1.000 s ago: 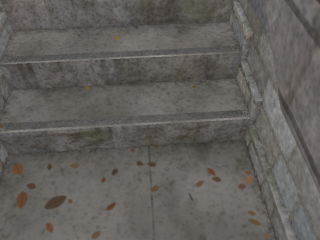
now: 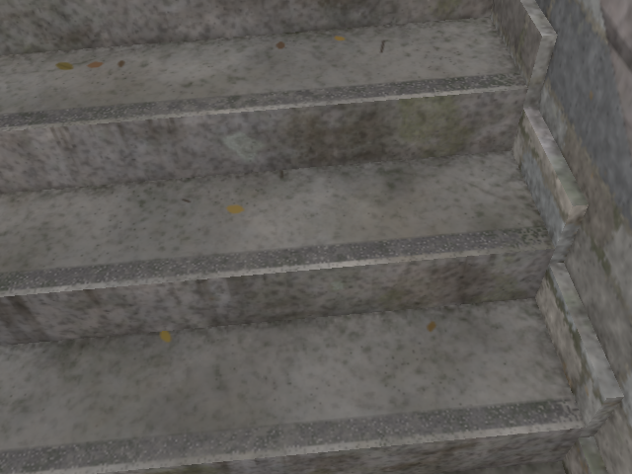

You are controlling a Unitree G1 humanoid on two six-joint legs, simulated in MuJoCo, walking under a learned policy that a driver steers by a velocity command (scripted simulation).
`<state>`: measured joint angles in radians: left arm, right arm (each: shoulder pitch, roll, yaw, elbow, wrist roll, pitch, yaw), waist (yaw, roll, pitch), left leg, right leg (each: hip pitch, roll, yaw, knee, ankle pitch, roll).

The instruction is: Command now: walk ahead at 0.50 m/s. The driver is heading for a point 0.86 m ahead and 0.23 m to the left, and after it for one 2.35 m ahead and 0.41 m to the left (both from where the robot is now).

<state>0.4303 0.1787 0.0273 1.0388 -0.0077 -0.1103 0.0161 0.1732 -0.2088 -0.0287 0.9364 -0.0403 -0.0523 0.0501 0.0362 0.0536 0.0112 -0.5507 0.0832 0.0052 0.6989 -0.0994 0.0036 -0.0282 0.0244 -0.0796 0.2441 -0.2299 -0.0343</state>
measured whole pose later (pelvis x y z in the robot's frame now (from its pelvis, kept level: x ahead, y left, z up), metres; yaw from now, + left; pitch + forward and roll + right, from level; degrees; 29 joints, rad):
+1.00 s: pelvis +0.42 +0.09 +0.01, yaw +1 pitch +5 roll +2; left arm 0.51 0.14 0.01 1.09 -0.02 -0.07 0.07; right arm -0.09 -0.04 0.07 0.54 -0.01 -0.01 -0.01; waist 0.06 -0.03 0.04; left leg -1.10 0.06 0.13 1.47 -0.44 0.11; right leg 0.04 -0.05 -0.06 0.07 -0.14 -0.04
